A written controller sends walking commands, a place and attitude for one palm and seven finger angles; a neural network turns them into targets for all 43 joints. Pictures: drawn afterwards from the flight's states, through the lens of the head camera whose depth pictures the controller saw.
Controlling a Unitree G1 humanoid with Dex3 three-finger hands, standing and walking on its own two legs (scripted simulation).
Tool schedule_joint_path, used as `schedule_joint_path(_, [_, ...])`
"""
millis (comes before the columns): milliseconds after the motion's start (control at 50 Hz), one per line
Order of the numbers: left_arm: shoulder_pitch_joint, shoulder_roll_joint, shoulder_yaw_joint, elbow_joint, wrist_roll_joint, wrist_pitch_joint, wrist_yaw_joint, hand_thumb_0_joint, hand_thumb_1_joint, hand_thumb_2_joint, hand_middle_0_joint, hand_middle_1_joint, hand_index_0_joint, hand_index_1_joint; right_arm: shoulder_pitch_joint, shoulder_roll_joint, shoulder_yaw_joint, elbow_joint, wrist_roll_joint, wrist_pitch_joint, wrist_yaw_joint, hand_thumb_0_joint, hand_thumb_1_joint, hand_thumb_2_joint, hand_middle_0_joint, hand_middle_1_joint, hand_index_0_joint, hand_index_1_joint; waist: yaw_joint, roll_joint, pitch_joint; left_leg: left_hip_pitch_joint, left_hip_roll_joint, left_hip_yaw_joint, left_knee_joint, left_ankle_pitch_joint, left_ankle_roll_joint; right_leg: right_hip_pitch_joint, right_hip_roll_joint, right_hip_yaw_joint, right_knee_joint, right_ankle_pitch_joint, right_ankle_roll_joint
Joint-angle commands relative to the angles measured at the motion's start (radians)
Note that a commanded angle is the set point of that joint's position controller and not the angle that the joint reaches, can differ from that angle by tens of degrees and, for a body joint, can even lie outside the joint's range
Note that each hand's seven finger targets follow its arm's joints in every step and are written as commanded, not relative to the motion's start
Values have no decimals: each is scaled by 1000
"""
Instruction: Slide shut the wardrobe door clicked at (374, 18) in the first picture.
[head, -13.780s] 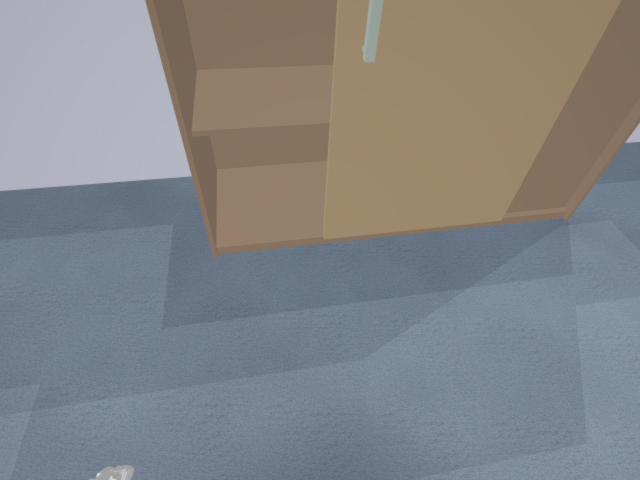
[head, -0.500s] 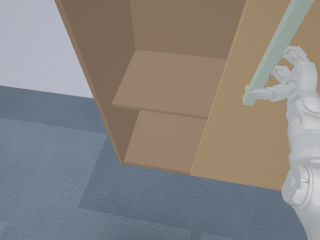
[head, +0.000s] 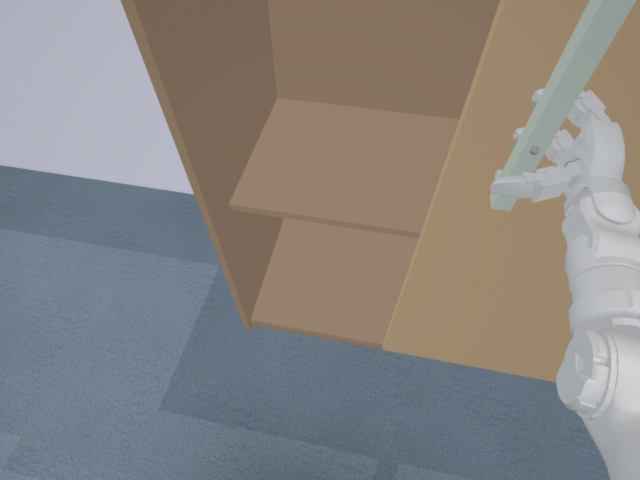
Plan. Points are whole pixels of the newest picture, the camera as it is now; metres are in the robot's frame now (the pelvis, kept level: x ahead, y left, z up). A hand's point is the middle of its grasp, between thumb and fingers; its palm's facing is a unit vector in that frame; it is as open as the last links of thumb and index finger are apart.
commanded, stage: slide the fingers in behind the handle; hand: right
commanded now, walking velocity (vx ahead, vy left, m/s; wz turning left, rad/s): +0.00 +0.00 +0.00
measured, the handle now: (540, 112) +0.54 -0.17 +0.19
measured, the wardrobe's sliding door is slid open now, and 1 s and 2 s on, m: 0.44 0.44 0.44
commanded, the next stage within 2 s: grip the handle and tug to test in 0.30 s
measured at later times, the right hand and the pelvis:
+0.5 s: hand (526, 146) +0.50 -0.15 +0.17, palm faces +0.03 +1.00 +0.01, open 13.5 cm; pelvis +0.00 +0.01 +0.00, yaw +0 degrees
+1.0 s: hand (526, 148) +0.50 -0.16 +0.17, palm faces +0.02 +1.00 +0.01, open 6.9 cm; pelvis +0.00 +0.00 +0.00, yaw +0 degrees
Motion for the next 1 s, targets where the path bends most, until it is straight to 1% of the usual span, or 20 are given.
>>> schedule_joint_path(0, [91, 158, 58, -72, -2, -37, 15, 0, 900, 900, -200, -300, -200, -300, -545, -189, -1, -233, 20, -72, -3, 0, 500, -300, 300, 1200, 300, 1200, 11, -13, -363, 138, -37, 12, -27, 345, 29, 219, 14, 47, -53, 380, -12])
schedule_joint_path(40, [81, 154, 57, -72, -4, -40, 13, 0, 900, 900, -200, -300, -200, -300, -541, -169, 12, -225, 16, -65, -8, 0, 500, -300, 300, 1200, 300, 1200, 9, -35, -349, 124, -37, 12, -29, 331, 27, 218, 14, 43, -59, 365, -9])
schedule_joint_path(120, [82, 154, 53, -72, -2, -40, 12, 0, 900, 900, -200, -300, -200, -300, -546, -192, -4, -200, 1, -63, -27, 0, 500, -300, 300, 1200, 300, 1200, 7, -23, -313, 124, -33, 7, -35, 310, 27, 177, 19, 38, -63, 320, -14])
schedule_joint_path(160, [87, 157, 54, -71, -1, -41, 13, 0, 900, 900, -200, -300, -200, -300, -542, -207, -19, -169, -3, -62, -35, 0, 500, -300, 300, 1200, 300, 1200, 8, 23, -309, 135, -33, 6, -36, 296, 24, 150, 19, 36, -68, 289, -16])
schedule_joint_path(200, [93, 161, 55, -72, 3, -40, 15, 0, 900, 900, -200, -300, -200, -300, -569, -237, -31, -185, -10, -74, -37, 0, 500, -300, 300, 1200, 300, 1200, 12, 32, -338, 159, -31, 1, -32, 314, 23, 152, 22, 35, -64, 297, -19])
schedule_joint_path(220, [90, 158, 56, -76, 1, -40, 15, 0, 900, 900, -200, -300, -200, -300, -556, -257, -47, -188, -13, -78, -33, 0, 500, -300, 300, 1200, 300, 1200, -1, 2, -357, 166, -30, -2, -26, 331, 24, 157, 22, 33, -62, 315, -17])
schedule_joint_path(300, [90, 154, 53, -74, -2, -39, 17, 0, 900, 900, -200, -300, -200, -300, -575, -199, 2, -169, -6, -77, -21, 0, 500, -300, 300, 1200, 300, 1200, 23, 4, -320, 142, -31, -1, -37, 315, 24, 153, 23, 29, -59, 291, -19])
schedule_joint_path(380, [96, 163, 53, -75, -4, -39, 21, 0, 900, 900, -200, -300, -200, -300, -556, -255, -37, -132, -4, -66, -14, 0, 500, -300, 300, 1200, 300, 1200, 19, 34, -324, 161, -29, -8, -42, 308, 18, 117, 25, 22, -64, 259, -22])
schedule_joint_path(440, [99, 158, 52, -76, -3, -35, 20, 0, 900, 900, -200, -300, -200, -300, -571, -242, -18, -145, -11, -72, -7, 0, 360, -360, 315, 1220, 315, 1220, 18, -26, -334, 145, -28, -6, -37, 308, 22, 136, 26, 27, -60, 274, -19])
schedule_joint_path(500, [107, 161, 56, -77, 0, -35, 18, 0, 900, 900, -200, -300, -200, -300, -567, -246, -27, -161, -3, -79, -7, 0, 220, -420, 330, 1240, 330, 1240, 16, -6, -364, 157, -31, -4, -31, 325, 24, 150, 25, 31, -53, 301, -20])
schedule_joint_path(560, [105, 163, 55, -78, -3, -33, 18, 0, 900, 900, -200, -300, -200, -300, -549, -257, -34, -143, -2, -74, -6, 0, 80, -480, 345, 1260, 345, 1260, 14, 12, -342, 162, -31, -5, -38, 311, 20, 122, 24, 27, -61, 272, -20])
schedule_joint_path(640, [100, 157, 57, -83, -2, -35, 13, 0, 900, 900, -200, -300, -200, -300, -547, -231, -18, -194, -1, -84, -2, 0, -107, -560, 365, 1287, 365, 1287, 8, -49, -380, 156, -32, -3, -31, 331, 24, 168, 24, 27, -55, 312, -17])
schedule_joint_path(700, [107, 166, 57, -77, -1, -33, 18, 0, 900, 900, -200, -300, -200, -300, -558, -252, -34, -170, 7, -77, -4, 0, -247, -620, 380, 1307, 380, 1307, 17, 26, -336, 162, -34, -2, -40, 313, 22, 132, 22, 29, -61, 281, -22])
schedule_joint_path(720, [98, 163, 57, -84, -4, -34, 17, 0, 900, 900, -200, -300, -200, -300, -563, -254, -34, -189, 5, -77, -4, 0, -293, -640, 385, 1313, 385, 1313, 10, -21, -355, 161, -33, -8, -39, 316, 21, 143, 23, 24, -61, 283, -21])
schedule_joint_path(760, [102, 159, 56, -80, -2, -36, 17, 0, 900, 900, -200, -300, -200, -300, -560, -238, -22, -192, 0, -80, -5, 0, -387, -680, 395, 1327, 395, 1327, 11, -23, -359, 156, -33, -3, -34, 329, 23, 160, 22, 29, -59, 307, -19])
schedule_joint_path(820, [108, 163, 58, -77, 0, -33, 16, 0, 900, 900, -200, -300, -200, -300, -557, -271, -49, -193, 1, -82, -6, 0, -527, -740, 410, 1347, 410, 1347, 12, -2, -372, 169, -34, -5, -32, 349, 21, 155, 22, 26, -54, 320, -21])
schedule_joint_path(880, [104, 161, 57, -77, -2, -32, 16, 0, 900, 900, -200, -300, -200, -300, -537, -255, -40, -168, 1, -77, -1, 0, -667, -800, 425, 1367, 425, 1367, 9, -8, -342, 156, -34, -3, -33, 332, 23, 144, 23, 27, -56, 303, -20])
schedule_joint_path(940, [103, 160, 59, -84, -1, -29, 15, 0, 900, 900, -200, -300, -200, -300, -533, -270, -52, -194, 2, -79, 1, 0, -807, -860, 440, 1387, 440, 1387, 3, -15, -380, 173, -34, -3, -27, 358, 23, 163, 22, 26, -52, 338, -19])
schedule_joint_path(960, [96, 155, 57, -85, -3, -30, 15, 0, 900, 900, -200, -300, -200, -300, -544, -217, -8, -206, 4, -77, 5, 0, -853, -880, 445, 1393, 445, 1393, 14, -35, -366, 151, -34, 1, -28, 355, 23, 177, 21, 26, -52, 343, -17])
schedule_joint_path(980, [99, 155, 58, -82, -3, -31, 14, 0, 900, 900, -200, -300, -200, -300, -548, -218, -16, -205, 6, -76, 2, 0, -900, -900, 450, 1400, 450, 1400, 12, -17, -353, 143, -36, 4, -28, 344, 23, 172, 20, 32, -52, 339, -17])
